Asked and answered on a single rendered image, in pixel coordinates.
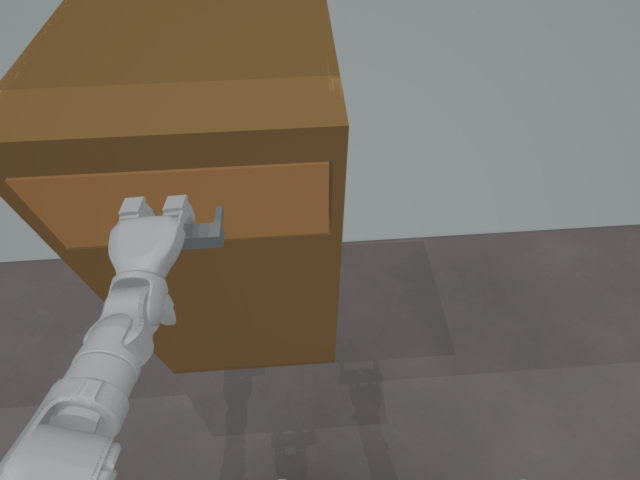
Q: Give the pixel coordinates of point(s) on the drawer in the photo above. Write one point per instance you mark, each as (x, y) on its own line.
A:
(258, 200)

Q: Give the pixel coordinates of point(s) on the robot left hand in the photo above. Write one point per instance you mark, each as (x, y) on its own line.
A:
(145, 242)

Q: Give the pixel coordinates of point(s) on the robot left forearm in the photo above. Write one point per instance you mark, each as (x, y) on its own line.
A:
(93, 394)

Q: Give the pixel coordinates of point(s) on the handle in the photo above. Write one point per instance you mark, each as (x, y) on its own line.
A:
(205, 235)

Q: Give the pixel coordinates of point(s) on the left robot upper arm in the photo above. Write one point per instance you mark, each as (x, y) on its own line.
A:
(59, 453)

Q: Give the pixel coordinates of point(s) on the cabinet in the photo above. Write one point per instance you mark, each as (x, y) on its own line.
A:
(140, 85)

